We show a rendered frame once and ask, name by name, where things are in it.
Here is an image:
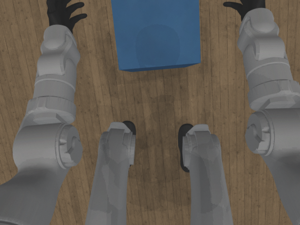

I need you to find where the right robot upper arm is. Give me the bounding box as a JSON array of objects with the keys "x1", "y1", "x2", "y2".
[{"x1": 245, "y1": 108, "x2": 300, "y2": 225}]

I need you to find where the right robot foot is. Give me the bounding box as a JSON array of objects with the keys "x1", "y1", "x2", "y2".
[{"x1": 178, "y1": 124, "x2": 193, "y2": 173}]

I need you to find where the right robot forearm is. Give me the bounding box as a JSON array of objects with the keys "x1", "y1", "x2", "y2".
[{"x1": 237, "y1": 8, "x2": 300, "y2": 111}]

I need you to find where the robot right hand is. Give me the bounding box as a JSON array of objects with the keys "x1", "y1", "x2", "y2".
[{"x1": 223, "y1": 0, "x2": 266, "y2": 21}]

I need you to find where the robot left hand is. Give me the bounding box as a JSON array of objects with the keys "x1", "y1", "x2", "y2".
[{"x1": 46, "y1": 0, "x2": 87, "y2": 34}]

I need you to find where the robot left shin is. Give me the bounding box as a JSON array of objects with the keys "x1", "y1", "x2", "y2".
[{"x1": 98, "y1": 122, "x2": 131, "y2": 151}]

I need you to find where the left robot forearm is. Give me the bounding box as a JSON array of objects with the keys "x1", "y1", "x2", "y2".
[{"x1": 13, "y1": 24, "x2": 81, "y2": 165}]

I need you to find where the left robot upper arm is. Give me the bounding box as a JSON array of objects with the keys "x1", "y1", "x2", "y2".
[{"x1": 0, "y1": 122, "x2": 83, "y2": 225}]

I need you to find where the carton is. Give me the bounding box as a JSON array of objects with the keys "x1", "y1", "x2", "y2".
[{"x1": 111, "y1": 0, "x2": 201, "y2": 72}]

